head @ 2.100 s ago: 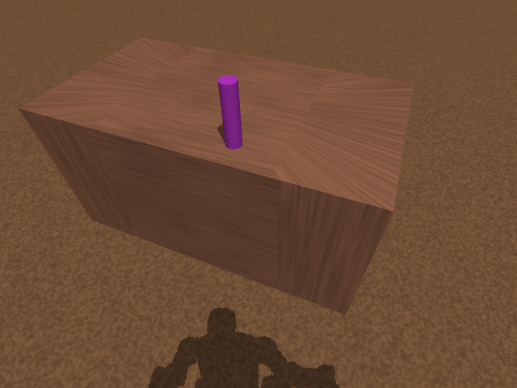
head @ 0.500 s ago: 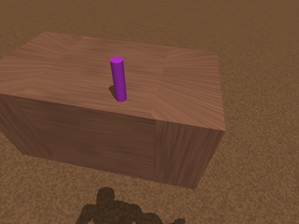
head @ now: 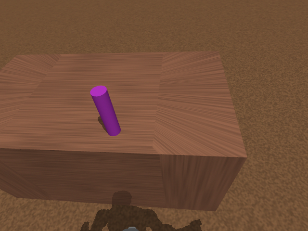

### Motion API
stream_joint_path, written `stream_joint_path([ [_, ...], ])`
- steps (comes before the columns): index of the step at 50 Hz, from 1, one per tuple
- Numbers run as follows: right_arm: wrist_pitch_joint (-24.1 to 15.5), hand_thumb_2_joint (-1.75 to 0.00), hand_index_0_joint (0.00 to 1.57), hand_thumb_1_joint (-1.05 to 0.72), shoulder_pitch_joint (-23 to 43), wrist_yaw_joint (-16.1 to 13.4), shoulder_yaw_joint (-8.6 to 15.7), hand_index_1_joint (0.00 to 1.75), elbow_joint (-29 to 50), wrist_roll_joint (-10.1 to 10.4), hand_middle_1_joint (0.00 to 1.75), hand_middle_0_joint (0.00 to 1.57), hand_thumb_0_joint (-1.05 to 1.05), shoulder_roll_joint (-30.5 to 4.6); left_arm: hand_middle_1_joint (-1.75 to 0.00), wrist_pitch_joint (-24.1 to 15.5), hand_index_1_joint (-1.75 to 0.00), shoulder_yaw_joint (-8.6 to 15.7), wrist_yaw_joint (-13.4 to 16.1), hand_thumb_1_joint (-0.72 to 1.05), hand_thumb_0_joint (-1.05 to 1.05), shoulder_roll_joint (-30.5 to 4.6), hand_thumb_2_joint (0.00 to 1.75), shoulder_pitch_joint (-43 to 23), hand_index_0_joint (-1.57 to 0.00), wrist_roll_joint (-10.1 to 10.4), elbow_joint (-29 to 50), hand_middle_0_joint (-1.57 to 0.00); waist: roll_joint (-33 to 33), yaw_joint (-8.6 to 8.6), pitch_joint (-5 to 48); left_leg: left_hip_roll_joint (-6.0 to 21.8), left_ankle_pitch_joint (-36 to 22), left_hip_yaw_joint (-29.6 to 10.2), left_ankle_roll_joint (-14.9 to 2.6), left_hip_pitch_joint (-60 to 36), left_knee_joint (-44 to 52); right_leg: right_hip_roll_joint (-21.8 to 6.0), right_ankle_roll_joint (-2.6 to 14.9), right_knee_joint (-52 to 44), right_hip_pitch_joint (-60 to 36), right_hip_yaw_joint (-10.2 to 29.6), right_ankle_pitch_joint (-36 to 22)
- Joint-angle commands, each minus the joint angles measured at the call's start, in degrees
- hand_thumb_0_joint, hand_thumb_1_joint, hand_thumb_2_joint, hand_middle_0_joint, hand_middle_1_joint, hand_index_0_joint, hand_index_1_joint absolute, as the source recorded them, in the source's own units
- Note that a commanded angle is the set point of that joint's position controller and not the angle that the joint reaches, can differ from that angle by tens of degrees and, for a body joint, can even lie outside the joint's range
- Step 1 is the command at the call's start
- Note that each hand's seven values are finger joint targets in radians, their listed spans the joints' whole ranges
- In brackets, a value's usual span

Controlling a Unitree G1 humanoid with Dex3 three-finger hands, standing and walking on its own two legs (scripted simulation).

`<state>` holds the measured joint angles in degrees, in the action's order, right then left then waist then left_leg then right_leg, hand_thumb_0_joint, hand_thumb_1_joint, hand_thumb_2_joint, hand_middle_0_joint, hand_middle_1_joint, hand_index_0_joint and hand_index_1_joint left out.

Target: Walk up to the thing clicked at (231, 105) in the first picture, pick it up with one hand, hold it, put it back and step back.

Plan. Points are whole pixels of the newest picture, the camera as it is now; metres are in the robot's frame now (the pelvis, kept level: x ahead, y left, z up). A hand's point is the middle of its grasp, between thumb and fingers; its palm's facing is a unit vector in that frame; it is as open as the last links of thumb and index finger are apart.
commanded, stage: walk up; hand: left
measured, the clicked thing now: (107, 113) +0.53 +0.20 -0.01
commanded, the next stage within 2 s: none
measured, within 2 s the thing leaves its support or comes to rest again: neither
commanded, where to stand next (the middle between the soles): +0.11 +0.02 m, yaw -5 degrees
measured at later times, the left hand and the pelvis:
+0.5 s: hand out of the picture +0.14 +0.35 -0.17, palm faces -0.16 -0.91 -0.39, open 7.3 cm; pelvis +0.06 +0.07 -0.02, yaw -7 degrees
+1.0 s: hand (77, 224) +0.20 +0.27 -0.15, palm faces -0.16 -0.93 -0.34, open 7.4 cm; pelvis +0.05 +0.04 -0.01, yaw -8 degrees
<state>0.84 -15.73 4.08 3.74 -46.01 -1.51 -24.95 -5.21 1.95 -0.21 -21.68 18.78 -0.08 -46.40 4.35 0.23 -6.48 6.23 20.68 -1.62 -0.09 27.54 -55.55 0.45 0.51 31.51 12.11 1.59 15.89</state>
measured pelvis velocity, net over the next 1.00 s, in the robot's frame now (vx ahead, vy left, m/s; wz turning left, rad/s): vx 0.05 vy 0.04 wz -0.13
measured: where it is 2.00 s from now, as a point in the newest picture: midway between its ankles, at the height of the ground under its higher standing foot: outside the picture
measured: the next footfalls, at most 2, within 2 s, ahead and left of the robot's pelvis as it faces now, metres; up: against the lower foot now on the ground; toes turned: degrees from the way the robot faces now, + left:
left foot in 0.12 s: +0.13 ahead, +0.18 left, +0.00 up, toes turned -5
right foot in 0.54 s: +0.09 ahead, -0.07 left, +0.00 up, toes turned -9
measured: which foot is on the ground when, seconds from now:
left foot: up 0.00-0.10, down 0.12-1.00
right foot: down 0.00-0.16, up 0.18-0.52, down 0.54-1.00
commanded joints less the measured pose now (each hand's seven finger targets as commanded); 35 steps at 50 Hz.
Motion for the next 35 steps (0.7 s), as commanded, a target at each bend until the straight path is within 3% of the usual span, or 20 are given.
stream_joint_path([
  [1,-1.7,-0.90,0.20,-0.90,0.0,-1.0,3.0,0.30,3.6,0.2,0.30,0.20,0.00,-7.0,-0.30,-0.8,-0.30,4.6,1.0,0.90,0.00,-16.6,0.90,-0.2,-0.20,-0.9,4.8,-0.20,-14.2,0.37,1.7,-0.7,-5.6,4.0,0.87,-5.9,11.0,-10.5,10.91,-8.0,7.3,6.7,-20.8],
  [3,-2.2,-0.90,0.20,-0.90,-0.2,-1.8,3.4,0.30,2.7,0.5,0.30,0.20,0.00,-7.0,-0.30,-0.1,-0.30,3.8,1.2,0.90,0.00,-16.3,0.90,-0.8,-0.20,-0.8,4.5,-0.20,-14.8,0.12,3.6,-2.4,-10.3,5.2,0.77,-12.3,14.0,-9.8,9.84,-3.5,10.4,5.5,-25.3],
  [5,-2.8,-0.90,0.20,-0.90,-4.6,-2.5,4.0,0.30,0.4,0.4,0.30,0.20,0.00,-7.8,-0.30,1.1,-0.30,2.9,1.5,0.90,0.00,-14.9,0.90,-3.7,-0.20,-0.2,5.1,-0.20,-10.7,-3.25,6.4,-4.4,-17.9,5.9,-0.26,-21.8,20.5,-7.3,7.17,5.1,14.9,4.1,-16.2],
  [6,-3.2,-0.90,0.20,-0.90,-6.6,-2.9,4.5,0.30,-0.3,0.0,0.30,0.20,0.00,-10.2,-0.30,1.5,-0.30,2.0,1.7,0.90,0.00,-11.8,0.90,-2.5,-0.20,0.0,5.4,-0.20,-3.7,-4.35,7.5,-2.2,-17.2,2.5,-1.51,-23.7,24.8,-4.3,4.84,11.7,15.7,2.6,-7.7],
  [7,-3.7,-0.90,0.20,-0.90,-7.4,-3.3,5.1,0.30,0.2,-0.7,0.30,0.20,0.00,-14.0,-0.30,2.0,-0.30,0.8,1.8,0.90,0.00,-8.4,0.90,0.9,-0.20,0.7,5.1,-0.20,9.0,-4.28,10.7,10.5,-18.5,-14.0,-4.57,-25.6,31.3,2.0,1.82,22.6,18.7,0.2,5.0],
  [8,-3.8,-0.90,0.20,-0.90,-3.0,-3.5,4.7,0.30,2.3,0.1,0.30,0.20,0.00,-14.4,-0.30,3.0,-0.30,1.0,2.3,0.90,0.00,-9.7,0.90,4.7,-0.20,1.0,3.2,-0.20,5.6,-1.24,11.2,17.5,-11.9,-23.6,-9.69,-19.9,35.5,3.3,1.22,28.4,15.6,3.9,17.1],
  [9,-3.5,-0.90,0.20,-0.90,1.8,-3.5,4.8,0.30,2.9,1.0,0.30,0.20,0.00,-16.4,-0.30,3.8,-0.30,1.7,2.8,0.90,0.00,-13.0,0.90,6.2,-0.20,0.9,1.3,-0.20,6.9,-0.67,10.7,19.6,-4.1,-26.0,-13.92,-16.0,36.1,0.7,1.61,32.1,13.5,6.1,18.7],
  [10,-3.2,-0.90,0.20,-0.90,4.5,-3.7,4.5,0.30,2.9,1.0,0.30,0.20,0.00,-14.6,-0.30,3.8,-0.30,1.8,2.7,0.90,0.00,-14.0,0.90,5.0,-0.20,0.7,0.0,-0.20,6.1,0.00,8.2,17.3,-2.1,-23.0,-13.72,-13.6,36.0,-1.0,1.49,31.9,13.7,5.2,17.1],
  [11,-3.1,-0.90,0.20,-0.90,4.8,-3.9,4.2,0.30,3.2,0.7,0.30,0.20,0.00,-13.6,-0.30,3.8,-0.30,2.4,2.4,0.90,0.00,-14.8,0.90,3.0,-0.20,0.6,-0.6,-0.20,6.4,-0.57,6.9,13.7,-3.0,-17.1,-11.27,-11.4,35.1,-1.0,1.64,30.8,13.6,5.4,15.9],
  [13,-3.3,-0.90,0.20,-0.90,5.1,-4.3,3.7,0.30,2.5,0.6,0.30,0.20,0.00,-14.1,-0.30,4.2,-0.30,3.0,1.8,0.90,0.00,-14.5,0.90,3.5,-0.20,0.8,-2.0,-0.20,9.2,-0.04,5.4,9.9,-7.5,-9.2,-9.50,-9.4,32.8,-0.9,1.60,30.0,13.4,4.1,13.3],
  [15,-3.3,-0.90,0.20,-0.90,3.9,-4.3,3.7,0.30,1.6,0.5,0.30,0.20,0.00,-14.3,-0.30,4.5,-0.30,2.8,1.2,0.90,0.00,-13.4,0.90,2.7,-0.20,0.5,-2.4,-0.20,10.0,-0.74,6.8,9.0,-10.0,-7.8,-9.76,-13.0,31.2,-0.7,1.05,25.0,13.7,3.2,12.7],
  [22,-3.0,-0.90,0.20,-0.90,3.9,-5.1,3.8,0.30,2.3,0.5,0.30,0.20,0.00,-14.7,-0.30,5.4,-0.30,3.5,0.4,0.90,0.00,-12.3,0.90,-0.5,-0.20,-0.9,-2.7,-0.20,5.9,-1.29,9.4,13.4,-16.7,-9.2,-12.33,-14.4,28.4,-1.2,0.71,16.5,10.5,-1.9,12.8],
  [25,-2.5,-0.90,0.20,-0.90,6.7,-5.1,3.3,0.30,2.7,0.8,0.30,0.20,0.00,-14.5,-0.30,5.2,-0.30,4.2,0.1,0.90,0.00,-11.2,0.90,2.4,-0.20,-1.4,-4.0,-0.20,4.0,1.35,9.6,12.8,-17.5,-6.9,-10.86,-9.3,23.8,-0.4,1.82,5.1,2.2,-3.6,5.5],
  [26,-2.3,-0.90,0.20,-0.90,7.4,-5.1,2.6,0.30,2.6,1.2,0.30,0.20,0.00,-12.7,-0.30,4.8,-0.30,4.7,0.3,0.90,0.00,-11.8,0.90,3.3,-0.20,-1.8,-4.4,-0.20,1.9,2.68,10.1,11.3,-17.8,-4.9,-8.49,-7.7,20.1,-0.4,2.88,1.3,-0.6,-2.2,3.0],
  [27,-2.1,-0.90,0.20,-0.90,6.3,-5.1,1.9,0.30,2.5,1.6,0.30,0.20,0.00,-10.6,-0.30,4.5,-0.30,5.5,0.5,0.90,0.00,-14.3,0.90,2.5,-0.20,-2.3,-3.8,-0.20,-5.0,2.53,9.2,7.7,-15.6,-1.6,-5.54,-4.2,13.5,-4.6,4.33,-4.9,-1.8,5.7,1.9],
  [28,-1.9,-0.90,0.20,-0.90,5.8,-5.2,1.0,0.30,2.8,2.1,0.30,0.20,0.00,-7.6,-0.30,4.1,-0.30,6.1,0.4,0.90,0.00,-17.8,0.90,-1.2,-0.20,-2.6,-2.1,-0.20,-14.8,0.82,5.8,0.2,-4.4,4.1,-1.58,2.8,7.1,-12.9,8.17,-9.0,-0.5,21.3,-1.1],
  [29,-1.6,-0.90,0.20,-0.90,8.7,-6.0,1.5,0.30,2.1,2.2,0.30,0.20,0.00,-8.8,-0.30,4.2,-0.30,5.8,0.3,0.90,0.00,-18.9,0.90,-5.2,-0.20,-2.3,-0.5,-0.20,-15.0,1.39,4.2,-3.7,13.2,3.5,-1.52,0.3,2.2,-18.5,14.28,-10.2,6.2,24.7,-4.1],
  [30,-1.7,-0.90,0.20,-0.90,7.4,-6.2,2.1,0.30,0.8,1.8,0.30,0.20,0.00,-10.2,-0.30,4.3,-0.30,5.4,0.0,0.90,0.00,-18.9,0.90,-7.6,-0.20,-2.4,0.4,-0.20,-15.7,0.64,4.0,-2.6,15.0,1.7,-1.42,-4.7,-0.3,-19.5,16.11,-8.7,11.0,24.1,-6.9],
  [33,-3.0,-0.90,0.20,-0.90,3.3,-5.7,1.4,0.30,-2.3,2.3,0.30,0.20,0.00,-9.2,-0.30,4.3,-0.30,4.2,0.3,0.90,0.00,-14.4,0.90,-10.3,-0.20,-2.0,0.7,-0.20,-13.2,-1.87,5.8,-4.3,4.3,4.4,-2.08,-7.1,9.7,-11.8,10.94,-1.4,5.3,10.3,-21.7],
  [35,-3.9,-0.90,0.20,-0.90,0.6,-5.8,1.0,0.30,-4.2,2.3,0.30,0.20,0.00,-8.7,-0.30,4.5,-0.30,4.0,0.3,0.90,0.00,-13.8,0.90,-10.9,-0.20,-1.5,0.4,-0.20,-12.4,-2.38,8.5,-4.0,-8.5,4.8,-2.06,-14.4,21.9,-9.2,7.42,3.2,4.9,6.8,-21.3],
])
